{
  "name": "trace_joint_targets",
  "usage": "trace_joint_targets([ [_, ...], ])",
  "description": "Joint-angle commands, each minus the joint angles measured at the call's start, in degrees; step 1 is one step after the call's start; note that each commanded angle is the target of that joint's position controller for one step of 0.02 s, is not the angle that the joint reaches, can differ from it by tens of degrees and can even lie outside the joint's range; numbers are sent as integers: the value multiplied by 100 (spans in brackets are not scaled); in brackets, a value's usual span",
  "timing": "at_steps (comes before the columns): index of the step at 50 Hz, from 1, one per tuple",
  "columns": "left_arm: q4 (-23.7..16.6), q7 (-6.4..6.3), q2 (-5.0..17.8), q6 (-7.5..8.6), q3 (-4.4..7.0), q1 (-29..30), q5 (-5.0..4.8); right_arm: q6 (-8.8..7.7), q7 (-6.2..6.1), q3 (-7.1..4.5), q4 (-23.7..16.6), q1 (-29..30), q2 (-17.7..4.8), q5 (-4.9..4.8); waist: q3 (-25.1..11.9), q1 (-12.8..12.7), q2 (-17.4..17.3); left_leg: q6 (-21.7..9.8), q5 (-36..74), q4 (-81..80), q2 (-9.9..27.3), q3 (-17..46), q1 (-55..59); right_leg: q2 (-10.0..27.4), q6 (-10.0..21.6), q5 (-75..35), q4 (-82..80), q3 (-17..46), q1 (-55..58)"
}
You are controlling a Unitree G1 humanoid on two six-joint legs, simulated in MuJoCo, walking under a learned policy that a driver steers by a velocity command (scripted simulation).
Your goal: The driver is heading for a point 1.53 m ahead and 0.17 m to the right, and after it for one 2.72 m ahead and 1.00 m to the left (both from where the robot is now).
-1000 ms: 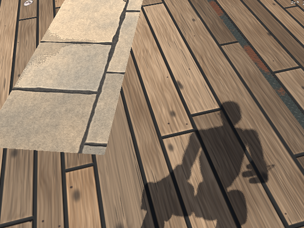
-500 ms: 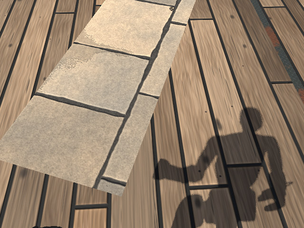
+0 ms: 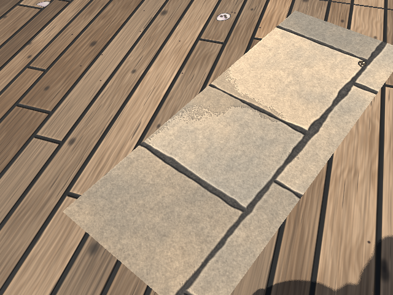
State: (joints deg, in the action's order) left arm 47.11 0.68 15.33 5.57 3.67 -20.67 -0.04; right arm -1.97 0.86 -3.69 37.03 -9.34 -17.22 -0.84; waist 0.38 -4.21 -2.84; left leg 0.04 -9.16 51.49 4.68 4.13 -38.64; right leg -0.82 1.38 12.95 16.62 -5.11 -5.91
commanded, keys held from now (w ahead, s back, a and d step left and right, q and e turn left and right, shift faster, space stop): w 0.40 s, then w+e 0.50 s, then w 0.10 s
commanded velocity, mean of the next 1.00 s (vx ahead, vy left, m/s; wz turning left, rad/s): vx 0.50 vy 0.00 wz -0.15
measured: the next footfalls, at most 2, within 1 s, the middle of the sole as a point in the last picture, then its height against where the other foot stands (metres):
left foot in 0.18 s outside the picture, level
right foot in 0.74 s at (253, 273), level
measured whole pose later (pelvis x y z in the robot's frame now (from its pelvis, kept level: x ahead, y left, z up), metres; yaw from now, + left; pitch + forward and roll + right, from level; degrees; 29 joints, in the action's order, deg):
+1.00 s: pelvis +0.54 -0.02 +0.00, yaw -14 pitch +2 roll +0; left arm 42.5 0.7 15.7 3.2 3.3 -17.9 -0.4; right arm -5.4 -0.2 -2.7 39.6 -7.5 -17.1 0.8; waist 1.6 -2.4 -1.8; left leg 2.6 -10.8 52.0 5.8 3.9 -37.7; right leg -6.4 5.4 9.5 19.6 4.2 -11.9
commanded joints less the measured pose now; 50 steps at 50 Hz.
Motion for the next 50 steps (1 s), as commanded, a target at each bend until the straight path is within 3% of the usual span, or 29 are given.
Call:
trace_joint_targets([
  [1, -323, -21, 984, 53, 203, 369, -85, -150, 92, 69, -433, 476, -27, 7, 114, 93, 677, -20, 765, -1017, 7, -275, 188, 1324, 935, -1643, -703, 710, -23],
  [4, -120, -9, 1126, -27, 225, 29, -155, -189, 154, 67, -601, 924, -90, -47, 221, -44, 752, -126, 650, -1570, -112, -437, 371, 1507, 878, -1644, -604, 728, 299],
  [6, -16, -19, 1205, -94, 245, -27, -194, -205, 178, 29, -674, 982, -203, -48, 245, 46, 847, -295, 284, -1862, -201, -497, 530, 1660, 798, -2017, -395, 747, 596],
  [8, 35, -54, 1267, -152, 243, 105, -229, -213, 153, -110, -487, 249, -439, 13, -181, 572, 860, -541, 337, -2315, -504, -757, 1765, 1504, 600, -3541, 524, 447, 603],
  [9, 49, -76, 1122, -154, 180, 48, -194, -193, 101, -260, -220, -588, -718, 41, -716, 945, 745, -704, 505, -2317, -549, -743, 3074, 1237, 427, -3796, 1561, 185, 170],
  [10, -126, -90, 782, -121, 28, 61, 5, -147, 2, -399, -54, -1639, -1209, 94, -1558, 1318, -73, -1099, 864, -2127, 676, 704, 4827, 911, 163, -1910, 3499, -40, -1145],
  [11, -247, -47, 231, 7, -143, -515, -3, -146, 21, -398, -51, -1607, -1562, 118, -2138, 826, -1406, -1978, -230, -2960, 1821, 3469, 6046, -60, -102, 2000, 5211, 433, -3131],
  [12, -186, -4, 848, 94, 1, -125, -147, -168, 43, -288, -48, -1605, -1057, 53, -1926, 1089, -759, -1878, -891, -3263, 1711, 3586, 5837, 227, -58, 2016, 5818, 1056, -3760],
  [13, -352, 21, 982, 132, 43, 328, -243, -194, 49, -207, -45, -1275, -856, 32, -1122, 1011, -591, -1669, -635, -3332, 1502, 2705, 5176, 474, 3, 1510, 5808, 923, -4096],
  [14, -360, -8, 912, 132, 29, 545, -180, -207, 62, -154, -59, -931, -702, 38, -725, 834, -184, -1529, -113, -3438, 1231, 2074, 4418, 698, 4, 1006, 5527, 830, -3898],
  [15, -361, -27, 877, 102, 50, 602, -81, -219, 86, -117, -74, -645, -562, 80, -452, 641, -134, -1465, 353, -3607, 1040, 1662, 3771, 832, -34, 686, 5196, 828, -3627],
  [16, -321, -17, 819, 35, 55, 472, -69, -247, 96, -81, -85, -485, -432, 121, -382, 446, -198, -1434, 635, -3796, 899, 1392, 3353, 935, -57, 470, 5037, 885, -3269],
  [18, -271, -24, 601, -92, 19, 341, -66, -331, 95, -103, -2, -437, -452, 92, -332, 287, -203, -1516, 926, -4095, 850, 1064, 2961, 955, -151, 258, 4751, 850, -3013],
  [20, -369, -55, 529, -159, 1, 629, -17, -383, 59, -140, 125, -519, -565, 86, -130, 286, -94, -1544, 1137, -4284, 817, 754, 2826, 964, -257, -165, 4285, 840, -3216],
  [26, -585, 78, 348, -140, -89, 1593, -99, -380, -52, -192, 451, -848, -753, 115, 199, 673, -18, -1161, 1044, -4492, 713, -293, 3110, 736, -188, -1876, 2463, 743, -3216],
  [29, -804, 158, 361, -135, -97, 2025, -129, -340, -72, -226, 655, -1086, -821, 77, 353, 857, 17, -1074, 1002, -4419, 910, -512, 3648, 619, -64, -1858, 1999, 729, -3362],
  [32, -1006, 263, 399, -135, -86, 2234, -114, -244, -109, -258, 783, -1126, -855, 31, 410, 868, -10, -929, 1465, -4081, 1106, -669, 4275, 528, 130, -1273, 1744, 615, -3511],
  [34, -1067, 312, 507, -138, -30, 2051, -87, -167, -159, -292, 775, -998, -968, 13, 208, 699, -158, -773, 3003, -3496, 1109, -866, 4480, 284, 313, -681, 1692, 306, -3052],
  [35, -1020, 309, 648, -153, 53, 1681, -73, -117, -198, -312, 748, -926, -1051, 10, -96, 481, -253, -666, 4080, -2887, 1040, -1005, 4500, 51, 424, -459, 1691, 86, -2462],
  [36, -824, 284, 877, -163, 203, 876, -75, -56, -245, -294, 709, -857, -1030, 14, -548, 49, -161, -491, 4636, -1792, 821, -1257, 4230, -227, 592, -633, 1450, -58, -1352],
  [37, -634, 204, 1324, -193, 391, -88, -91, -66, -304, -217, 596, -950, -888, 92, -1142, -328, 265, -253, 3552, -189, 595, -1335, 3018, 224, 915, -914, 1465, 841, 396],
  [38, -629, 170, 1950, -194, 516, -310, -142, -229, -197, 50, 320, -1550, -124, 251, -1757, 136, 1798, 178, -1114, 2023, -556, -1087, 314, 1703, 2031, -32, 1068, 3996, 2570],
  [39, -707, 164, 1482, -170, 378, -482, -156, -447, -110, 20, 348, -1112, -441, 111, -2344, -206, 1354, 122, -2315, 2758, -729, 97, -461, 1984, 2163, 509, 236, 5272, 3050],
  [40, -704, 143, 1222, -151, 302, -302, -97, -576, -42, -54, 173, -598, -722, -101, -1594, -298, 1097, -8, -1914, 2790, -418, 224, -909, 1816, 1874, 229, 167, 4425, 2598],
  [41, -774, 121, 1110, -141, 270, 22, -95, -644, -53, -13, 93, -338, -668, -80, -1102, -129, 603, -82, -1462, 2378, -173, 156, -802, 1579, 1697, -230, 175, 3748, 1797],
  [42, -854, 110, 955, -154, 221, 381, -80, -653, -92, -41, 83, -196, -679, 64, -684, 91, 317, -60, -1214, 1853, -7, 107, -504, 1391, 1593, -829, 82, 3263, 944],
  [43, -952, 87, 830, -152, 171, 605, -14, -596, -109, -89, 69, -261, -728, 123, -574, 313, 449, -32, -1056, 1567, 119, 140, -54, 1256, 1564, -1317, -44, 2975, 359],
  [46, -1021, 25, 845, -140, 179, 751, -26, -399, -114, -72, 98, -471, -533, 162, -381, 552, 553, 181, -856, 914, 140, -10, 324, 1072, 1628, -1845, -331, 2503, -462],
  [50, -844, -80, 928, -133, 185, 484, -61, -354, -96, 45, -5, 188, -254, 171, -139, 295, 630, 338, 719, -649, 50, -184, 516, 727, 1312, -1896, -458, 1737, -843],
])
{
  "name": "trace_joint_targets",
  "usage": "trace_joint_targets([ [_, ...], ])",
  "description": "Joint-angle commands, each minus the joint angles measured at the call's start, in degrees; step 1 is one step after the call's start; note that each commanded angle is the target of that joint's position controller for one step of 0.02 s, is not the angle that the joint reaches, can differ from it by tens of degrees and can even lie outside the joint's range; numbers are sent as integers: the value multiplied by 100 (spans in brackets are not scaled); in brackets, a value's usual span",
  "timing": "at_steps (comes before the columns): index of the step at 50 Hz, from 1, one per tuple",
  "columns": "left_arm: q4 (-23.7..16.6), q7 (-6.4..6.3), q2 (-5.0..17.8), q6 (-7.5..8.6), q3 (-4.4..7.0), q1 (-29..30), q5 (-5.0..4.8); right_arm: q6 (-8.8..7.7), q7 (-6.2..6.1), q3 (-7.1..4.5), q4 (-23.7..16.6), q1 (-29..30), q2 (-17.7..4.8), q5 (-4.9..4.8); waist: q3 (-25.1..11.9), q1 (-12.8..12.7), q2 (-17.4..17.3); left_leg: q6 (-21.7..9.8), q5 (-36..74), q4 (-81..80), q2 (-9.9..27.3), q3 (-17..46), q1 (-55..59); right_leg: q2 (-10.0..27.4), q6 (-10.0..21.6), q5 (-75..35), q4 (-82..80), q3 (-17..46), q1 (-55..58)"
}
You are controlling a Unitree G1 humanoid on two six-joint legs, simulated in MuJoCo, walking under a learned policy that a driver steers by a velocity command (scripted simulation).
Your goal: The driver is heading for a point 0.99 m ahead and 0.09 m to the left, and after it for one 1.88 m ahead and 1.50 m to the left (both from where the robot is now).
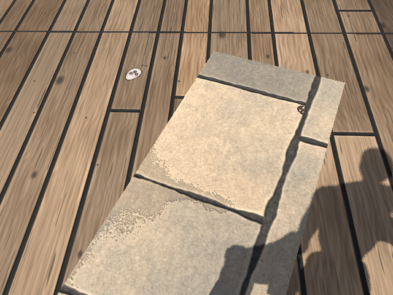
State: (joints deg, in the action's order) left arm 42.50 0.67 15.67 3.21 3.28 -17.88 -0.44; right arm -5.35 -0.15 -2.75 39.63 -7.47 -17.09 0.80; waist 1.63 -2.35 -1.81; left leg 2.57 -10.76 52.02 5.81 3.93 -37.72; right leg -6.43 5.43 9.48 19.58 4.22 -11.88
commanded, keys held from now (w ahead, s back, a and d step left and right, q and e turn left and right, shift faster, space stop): w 0.82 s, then w+q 0.18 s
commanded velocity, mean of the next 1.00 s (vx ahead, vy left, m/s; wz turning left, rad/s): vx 0.50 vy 0.00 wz -0.05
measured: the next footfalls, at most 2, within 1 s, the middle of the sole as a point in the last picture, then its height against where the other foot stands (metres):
left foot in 0.24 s outside the picture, level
right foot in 0.76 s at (251, 257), level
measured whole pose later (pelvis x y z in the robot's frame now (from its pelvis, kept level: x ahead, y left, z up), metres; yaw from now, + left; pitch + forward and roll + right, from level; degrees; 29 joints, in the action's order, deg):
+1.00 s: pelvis +0.55 -0.02 +0.00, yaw +0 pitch +1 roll -1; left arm 45.5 1.4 14.8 5.5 3.2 -16.6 0.8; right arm -2.7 0.0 -3.3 46.2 -13.3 -17.7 -1.5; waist 1.1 -1.3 -2.9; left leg -0.1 -13.5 61.3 5.4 4.1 -35.6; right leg -3.0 3.7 9.5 18.1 -5.4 -9.7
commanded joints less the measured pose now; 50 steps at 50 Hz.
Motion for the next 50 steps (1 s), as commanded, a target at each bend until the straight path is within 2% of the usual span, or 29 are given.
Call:
trace_joint_targets([
  [1, -335, -86, 898, 97, 220, 116, -30, -33, 26, -30, -296, 210, -226, -12, -232, 5, 557, 72, 1283, -1111, -133, -194, 567, 1222, 812, -1345, -744, 704, -269],
  [4, -178, -78, 967, 86, 218, -200, -48, -87, 101, -27, -403, 715, -261, -103, -100, -249, 610, 0, 1832, -1804, -278, -214, 731, 1381, 741, -768, -707, 849, -48],
  [8, -22, -88, 1009, 17, 233, -427, -53, -163, 193, -83, -549, 966, -425, -111, 23, -278, 646, -279, 1142, -2300, -348, -165, 459, 1775, 654, -1008, -259, 1251, 865],
  [10, 3, -104, 1047, -35, 252, -360, -46, -191, 201, -129, -498, 656, -511, -114, -49, -66, 773, -460, 713, -2473, -454, -290, 875, 1818, 538, -1745, 78, 1295, 1082],
  [11, -22, -108, 999, -53, 231, -252, -46, -204, 178, -207, -353, 140, -629, -93, -329, 231, 741, -610, 776, -2681, -592, -442, 1628, 1597, 420, -2598, 612, 1118, 1048],
  [12, -94, -106, 818, -50, 153, -186, 1, -218, 145, -303, -191, -674, -869, -38, -1017, 608, 595, -902, 1063, -2467, -205, -112, 2972, 1294, 240, -2704, 1686, 845, 602],
  [13, -222, -104, 459, 18, 27, -612, 33, -209, 119, -428, -90, -1493, -1361, 48, -1948, 706, -387, -1624, 889, -2384, 995, 1651, 5156, 584, -142, -1090, 3644, 352, -1139],
  [14, -183, -88, 325, 106, -38, -951, -25, -140, 180, -432, 126, -1881, -1272, -65, -2274, 675, -1558, -2103, -407, -3158, 1659, 3611, 5961, 114, -358, 2346, 4886, 342, -2576],
  [15, -219, -61, 835, 138, 72, -447, -114, -112, 172, -306, 107, -1715, -844, -176, -1533, 813, -873, -1862, -1457, -3401, 1523, 3451, 5502, 469, -329, 2199, 5357, 570, -3208],
  [16, -352, -46, 919, 154, 98, 63, -131, -65, 148, -247, 47, -1302, -698, -155, -833, 749, -440, -1658, -1383, -3545, 1333, 2731, 4722, 756, -317, 1657, 5297, 320, -3355],
  [17, -419, -46, 865, 161, 92, 343, -62, -32, 149, -197, 9, -991, -604, -93, -411, 623, -152, -1595, -886, -3727, 1096, 2215, 3996, 955, -336, 1248, 4999, 143, -3222],
  [18, -422, -41, 800, 150, 114, 366, -9, -32, 156, -152, -10, -805, -500, -42, -203, 465, -169, -1564, -398, -3893, 910, 1867, 3504, 1124, -367, 961, 4689, 117, -3002],
  [19, -394, -36, 707, 124, 110, 242, -8, -47, 161, -129, -9, -711, -454, -14, -199, 328, -309, -1548, -48, -4028, 772, 1615, 3203, 1221, -402, 796, 4511, 97, -2713],
  [22, -384, -58, 481, 52, 66, 222, 14, -101, 150, -159, 105, -731, -566, -84, -178, 220, -347, -1651, 826, -4293, 650, 1015, 2895, 1304, -559, 462, 3978, -56, -2612],
  [25, -514, -58, 361, 77, 15, 736, 42, -65, 94, -200, 248, -882, -713, -107, -86, 347, -185, -1581, 1396, -4394, 531, 529, 2956, 1327, -664, -442, 2959, -136, -2711],
  [28, -630, 3, 244, 138, -33, 1300, 13, -11, 62, -208, 404, -1139, -789, -160, 4, 566, -177, -1417, 1458, -4375, 376, 147, 2991, 1172, -654, -1287, 1907, -283, -2400],
  [31, -789, 87, 260, 182, -38, 1801, -42, 58, 52, -219, 597, -1482, -852, -193, 128, 754, -174, -1397, 1337, -4261, 548, 190, 3326, 1047, -596, -1463, 1384, -338, -2338],
  [34, -929, 181, 352, 224, -12, 2030, -56, 158, 19, -249, 733, -1592, -914, -214, 198, 707, -230, -1305, 1647, -3958, 815, 309, 3894, 972, -402, -960, 1044, -310, -2411],
  [36, -875, 199, 503, 243, 51, 1720, -36, 215, -14, -282, 764, -1499, -1008, -216, 1, 460, -324, -1184, 2582, -3513, 849, 280, 4105, 817, -232, -554, 881, -429, -1860],
  [37, -722, 176, 647, 246, 139, 1170, -11, 243, -29, -280, 755, -1381, -1025, -223, -336, 120, -315, -1074, 3469, -2874, 682, 97, 4035, 647, -91, -593, 701, -602, -1030],
  [38, -474, 121, 937, 237, 274, 288, 18, 253, -45, -214, 715, -1369, -873, -181, -969, -266, -194, -900, 3521, -1792, 390, -133, 3535, 775, 121, -803, 796, -502, 366],
  [39, -345, 61, 1448, 202, 393, -676, 85, 196, -46, -62, 553, -1594, -485, 8, -1932, -461, 713, -641, 1547, 195, -85, -401, 2011, 2075, 647, -1160, 1141, 1011, 2378],
  [40, -220, 101, 1552, 176, 400, -829, 37, 73, 11, 81, 565, -2177, -18, -90, -2536, -194, 1977, -413, -2241, 1685, -937, -60, 144, 2940, 1382, 282, 277, 3491, 3637],
  [41, -255, 90, 1037, 161, 269, -732, -23, -12, 54, -69, 572, -1633, -668, -238, -1985, -415, 1256, -470, -2220, 2188, -591, 365, -503, 2743, 1144, 1175, -80, 3423, 3271],
  [42, -299, 62, 872, 158, 201, -282, -20, -50, 76, -121, 401, -1082, -829, -336, -1145, -355, 931, -517, -1659, 2136, -336, 211, -737, 2609, 924, 974, -223, 2577, 2446],
  [43, -334, 64, 747, 163, 150, 85, 31, -35, 58, -113, 386, -850, -757, -289, -710, -179, 497, -485, -1174, 1885, -100, 105, -510, 2398, 817, 416, -401, 1972, 1633],
  [44, -337, 75, 612, 189, 119, 342, 78, 10, 51, -136, 392, -836, -686, -224, -442, 8, 511, -437, -853, 1587, 59, 121, -261, 2225, 772, 8, -595, 1531, 1042],
  [46, -273, 86, 489, 282, 107, 540, 110, 160, 38, -131, 514, -1133, -481, -244, -353, 263, 717, -356, -546, 1368, 187, 182, 277, 2033, 718, -348, -955, 918, 428],
  [50, -13, 21, 659, 376, 182, 446, 150, 293, -6, -136, 408, -812, -330, -212, -41, 281, 519, -186, 269, 759, 167, 361, -158, 2043, 720, -1099, -1274, 70, 271],
])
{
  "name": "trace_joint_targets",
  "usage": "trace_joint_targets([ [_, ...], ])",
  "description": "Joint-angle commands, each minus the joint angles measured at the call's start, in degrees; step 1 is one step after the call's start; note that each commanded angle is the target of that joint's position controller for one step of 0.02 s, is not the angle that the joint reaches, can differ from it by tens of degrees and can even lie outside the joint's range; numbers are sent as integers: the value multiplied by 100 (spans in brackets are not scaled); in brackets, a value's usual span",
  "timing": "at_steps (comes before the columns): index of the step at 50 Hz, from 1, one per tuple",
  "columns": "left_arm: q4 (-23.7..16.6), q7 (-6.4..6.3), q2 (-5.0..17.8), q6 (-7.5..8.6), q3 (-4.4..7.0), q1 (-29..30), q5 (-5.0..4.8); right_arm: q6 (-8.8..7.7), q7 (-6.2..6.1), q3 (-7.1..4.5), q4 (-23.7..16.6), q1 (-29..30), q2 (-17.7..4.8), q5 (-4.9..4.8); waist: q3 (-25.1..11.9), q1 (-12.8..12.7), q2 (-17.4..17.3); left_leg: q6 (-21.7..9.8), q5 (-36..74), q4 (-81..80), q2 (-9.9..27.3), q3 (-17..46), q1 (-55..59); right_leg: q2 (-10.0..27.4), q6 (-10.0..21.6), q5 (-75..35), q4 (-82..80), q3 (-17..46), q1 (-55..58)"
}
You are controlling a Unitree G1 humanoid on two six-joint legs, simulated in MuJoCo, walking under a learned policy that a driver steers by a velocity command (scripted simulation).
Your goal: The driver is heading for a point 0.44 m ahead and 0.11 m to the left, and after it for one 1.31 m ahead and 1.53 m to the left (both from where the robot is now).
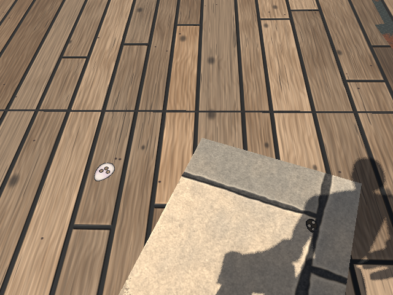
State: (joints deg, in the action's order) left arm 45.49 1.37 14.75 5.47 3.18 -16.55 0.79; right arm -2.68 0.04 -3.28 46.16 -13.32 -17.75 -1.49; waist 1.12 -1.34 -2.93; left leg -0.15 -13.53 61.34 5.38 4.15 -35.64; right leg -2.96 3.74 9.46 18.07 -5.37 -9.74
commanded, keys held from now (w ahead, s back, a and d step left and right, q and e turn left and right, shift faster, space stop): w+q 0.36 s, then q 0.10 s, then no key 0.02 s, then q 0.52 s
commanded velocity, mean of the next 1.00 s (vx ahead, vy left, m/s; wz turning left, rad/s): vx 0.29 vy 0.00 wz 0.52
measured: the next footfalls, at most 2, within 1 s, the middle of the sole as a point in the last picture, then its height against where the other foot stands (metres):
left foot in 0.32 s outside the picture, level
right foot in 0.76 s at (201, 272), level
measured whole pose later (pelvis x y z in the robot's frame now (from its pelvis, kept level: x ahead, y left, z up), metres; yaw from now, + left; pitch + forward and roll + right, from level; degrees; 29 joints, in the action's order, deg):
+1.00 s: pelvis +0.42 +0.09 -0.01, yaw +35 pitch +1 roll +0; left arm 40.5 -1.8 14.4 0.2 2.7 -5.8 1.4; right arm 4.1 -2.0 -5.1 37.4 -11.1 -19.2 -1.1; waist 4.1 -0.3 -1.8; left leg 4.7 -25.5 61.8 0.1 3.0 -29.6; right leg 0.9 1.5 6.7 24.7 -3.2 -19.6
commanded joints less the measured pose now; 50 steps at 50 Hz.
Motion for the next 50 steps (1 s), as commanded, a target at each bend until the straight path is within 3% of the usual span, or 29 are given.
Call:
trace_joint_targets([
  [1, -262, -72, 774, 145, 199, 280, 31, 16, -11, -86, -272, -122, -248, 26, 29, 153, 607, 97, 874, -445, 184, 350, -449, 1661, 841, -1241, -1136, 826, 149],
  [4, -175, -125, 847, 117, 204, 286, 2, -36, 84, -53, -385, 320, -155, 40, 138, 8, 582, 61, 1779, -1490, 103, 58, -261, 1486, 640, -1401, -1191, 200, 231],
  [6, -60, -159, 928, 82, 226, 92, -27, -49, 149, -3, -542, 745, -50, 50, 268, -183, 509, 8, 2000, -1978, 67, -166, -232, 1565, 595, -1400, -1210, 1, 436],
  [10, 164, -189, 1060, -94, 288, -223, -126, -38, 282, 11, -905, 1281, -55, 38, 430, -340, 484, -197, 1449, -2510, -15, -404, -592, 1869, 511, -1890, -844, -195, 1397],
  [13, 150, -257, 1259, -237, 352, -75, -175, -10, 359, -92, -1045, 1065, -251, 41, 111, -54, 736, -488, 553, -2587, -405, -856, 57, 1932, 315, -4159, 62, -434, 1752],
  [14, 125, -292, 1325, -289, 371, -10, -177, 10, 357, -184, -978, 622, -404, 41, -188, 217, 828, -621, 307, -2578, -636, -1016, 682, 1880, 234, -5002, 761, -522, 1713],
  [15, 91, -324, 1317, -332, 356, 94, -189, 17, 315, -344, -780, -218, -662, 26, -626, 696, 730, -818, 555, -2914, -884, -1060, 1872, 1677, 70, -5105, 1889, -680, 1322],
  [16, -9, -350, 1158, -295, 277, 35, -111, 64, 201, -545, -572, -1178, -1135, 17, -1188, 1101, 205, -1151, 675, -3094, -394, -60, 3666, 1428, -174, -3592, 3577, -691, -6],
  [17, -295, -227, 283, -120, -4, -555, 79, 40, 158, -627, -585, -1093, -1711, -40, -1659, 408, -1274, -2241, -130, -3507, 1062, 3142, 5655, 197, -536, 1933, 5588, -252, -2709],
  [18, -327, -127, 679, 122, 39, -11, -111, -26, 165, -485, -732, -1276, -1250, 11, -2304, 819, -645, -2401, -694, -4282, 1366, 4335, 6033, 100, -446, 2441, 6216, 1039, -3399],
  [19, -534, -79, 952, 248, 111, 581, -316, -79, 163, -401, -756, -990, -987, 95, -1477, 886, -417, -2114, 257, -4358, 1232, 3458, 5470, 361, -338, 1982, 6153, 1112, -3770],
  [20, -570, -108, 903, 301, 88, 689, -259, -104, 153, -361, -832, -567, -865, 93, -971, 613, 79, -1923, 1443, -4265, 995, 2670, 4591, 590, -310, 1543, 5712, 1064, -3550],
  [21, -509, -161, 951, 280, 132, 694, -95, -91, 140, -314, -928, -153, -701, 93, -619, 368, 318, -1779, 2621, -4235, 793, 2041, 3756, 749, -384, 1375, 5280, 1003, -3177],
  [22, -506, -181, 1018, 200, 180, 575, -27, -76, 108, -278, -1030, 54, -607, 152, -559, 161, 234, -1741, 3413, -4261, 670, 1682, 3174, 837, -449, 1299, 5110, 1018, -2711],
  [24, -478, -197, 859, 13, 169, 332, -8, -53, 63, -276, -1073, 212, -619, 160, -526, -55, 217, -1715, 4190, -4354, 520, 1257, 2561, 818, -627, 1181, 4638, 901, -2341],
  [26, -534, -242, 676, -92, 111, 452, 16, -27, -11, -337, -1018, 133, -819, 144, -498, -46, 121, -1630, 4602, -4342, 287, 910, 2194, 641, -776, 749, 3905, 761, -2210],
  [29, -636, -234, 561, -137, 49, 884, 14, 134, -132, -363, -950, 41, -869, 50, -697, 110, -135, -1272, 4199, -4118, -78, 644, 2037, 345, -856, -359, 2738, 715, -1813],
  [33, -804, -151, 657, -164, 67, 1461, -54, 314, -215, -356, -895, -139, -835, 38, -723, 336, -289, -1036, 3136, -3784, -19, 1175, 2335, 122, -838, -751, 1766, 898, -1671],
  [35, -832, -128, 805, -138, 131, 1454, -37, 356, -234, -344, -933, -90, -777, 51, -679, 285, -349, -985, 2724, -3475, 52, 1643, 2596, 94, -743, -454, 1382, 1064, -1636],
  [37, -787, -122, 863, -61, 185, 1174, -17, 360, -246, -320, -1037, 166, -714, 40, -636, 41, -461, -824, 2254, -3058, -88, 1921, 2655, 140, -550, -764, 699, 1051, -1192],
  [38, -774, -155, 1005, -16, 224, 957, 47, 339, -236, -269, -1121, 200, -557, 68, -824, -47, -291, -617, 1724, -2539, -370, 1810, 2414, 554, -325, -1731, 401, 1248, -454],
  [39, -810, -232, 1326, -35, 278, 684, 140, 303, -230, -171, -1232, 69, -258, 186, -1282, -25, 600, -312, -93, -1246, -896, 1152, 1663, 1694, 141, -3801, 577, 2170, 722],
  [40, -684, -228, 1386, -152, 297, 499, 238, 311, -212, -160, -1252, -781, -273, 77, -1762, 385, 2115, 5, -2921, -129, -1473, 647, 444, 2890, 1288, -4402, 492, 3920, 1696],
  [41, -806, -230, 1025, -213, 237, 674, 37, 353, -194, -293, -1006, -1052, -854, 95, -1651, 352, 1519, 232, -2677, 692, -987, 689, 194, 2906, 1385, -3288, 440, 4038, 1466],
  [42, -896, -252, 743, -263, 160, 831, 12, 444, -200, -387, -970, -610, -1086, 41, -1202, 190, 1062, 367, -2227, 1075, -829, 524, 58, 2479, 1129, -2628, 454, 3179, 1059],
  [43, -931, -262, 696, -332, 130, 1020, 35, 549, -236, -400, -957, -414, -1011, 25, -965, 216, 761, 445, -1879, 1156, -716, 388, 56, 2142, 931, -1933, 329, 2663, 637],
  [44, -944, -280, 716, -384, 126, 1194, 11, 621, -256, -400, -1036, -266, -956, 42, -695, 220, 783, 487, -1602, 1132, -599, 330, 46, 2016, 896, -1416, 168, 2392, 239],
  [46, -914, -319, 808, -450, 149, 1305, 76, 675, -229, -321, -1108, -238, -617, 9, -460, 267, 1027, 508, -1227, 716, -564, -17, 429, 1624, 823, -1102, -131, 1665, -341],
  [50, -832, -363, 923, -506, 223, 1211, 43, 620, -186, -237, -1296, 55, -419, 58, -733, 93, 1162, 496, -1025, -372, -320, -226, 688, 1827, 1012, -1403, -162, 1229, 29],
])
Over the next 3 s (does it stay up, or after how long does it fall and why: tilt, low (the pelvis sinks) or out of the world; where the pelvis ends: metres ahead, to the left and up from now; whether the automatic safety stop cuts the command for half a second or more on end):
stays up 0.40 0.15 -0.01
